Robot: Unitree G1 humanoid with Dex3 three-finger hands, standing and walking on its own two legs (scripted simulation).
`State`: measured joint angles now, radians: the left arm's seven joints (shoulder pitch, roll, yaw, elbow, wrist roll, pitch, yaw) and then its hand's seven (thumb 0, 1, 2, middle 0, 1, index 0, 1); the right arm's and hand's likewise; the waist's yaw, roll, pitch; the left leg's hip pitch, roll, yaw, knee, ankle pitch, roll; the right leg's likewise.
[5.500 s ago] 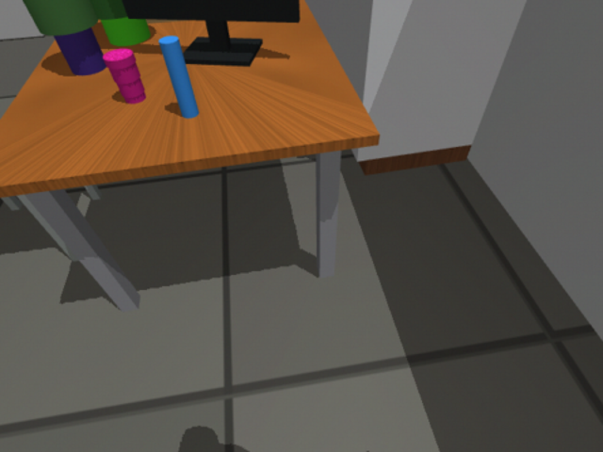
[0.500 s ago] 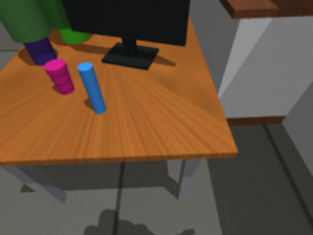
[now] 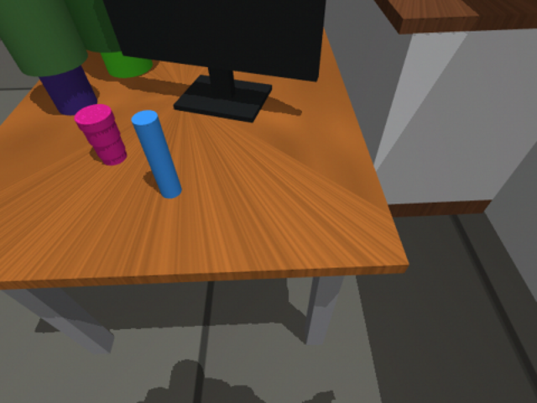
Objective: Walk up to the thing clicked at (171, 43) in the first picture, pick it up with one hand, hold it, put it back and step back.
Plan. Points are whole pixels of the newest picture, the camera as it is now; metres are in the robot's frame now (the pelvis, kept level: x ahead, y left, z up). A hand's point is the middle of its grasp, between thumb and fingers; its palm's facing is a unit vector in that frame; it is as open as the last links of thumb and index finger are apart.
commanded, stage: stand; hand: left
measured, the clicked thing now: (159, 158) +0.56 +0.24 +0.05
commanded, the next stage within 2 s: rise first in 0.52 s
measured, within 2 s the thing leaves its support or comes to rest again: neither
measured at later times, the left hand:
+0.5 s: hand out of the picture +0.05 +0.26 -0.16, palm faces -0.03 -0.94 -0.34, open 7.4 cm
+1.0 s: hand (126, 389) +0.18 +0.26 -0.10, palm faces +0.23 -0.91 -0.35, open 13.8 cm
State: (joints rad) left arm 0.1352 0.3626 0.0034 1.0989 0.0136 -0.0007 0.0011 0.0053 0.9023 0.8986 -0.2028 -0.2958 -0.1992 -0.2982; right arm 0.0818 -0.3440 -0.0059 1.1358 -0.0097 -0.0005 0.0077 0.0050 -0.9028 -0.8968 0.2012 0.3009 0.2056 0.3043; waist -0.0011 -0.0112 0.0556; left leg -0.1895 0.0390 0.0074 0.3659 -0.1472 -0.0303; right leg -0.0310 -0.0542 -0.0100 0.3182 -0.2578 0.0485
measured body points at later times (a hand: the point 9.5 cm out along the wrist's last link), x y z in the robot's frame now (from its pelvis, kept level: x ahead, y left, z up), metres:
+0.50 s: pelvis -0.01 +0.00 +0.00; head +0.01 +0.01 +0.45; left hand +0.05 +0.31 -0.14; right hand +0.07 -0.30 -0.13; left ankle +0.03 +0.14 -0.75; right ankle -0.05 -0.15 -0.75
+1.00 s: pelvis -0.01 -0.01 -0.01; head +0.01 -0.01 +0.44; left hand +0.16 +0.30 -0.07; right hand +0.14 -0.28 -0.11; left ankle +0.03 +0.14 -0.75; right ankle -0.05 -0.15 -0.75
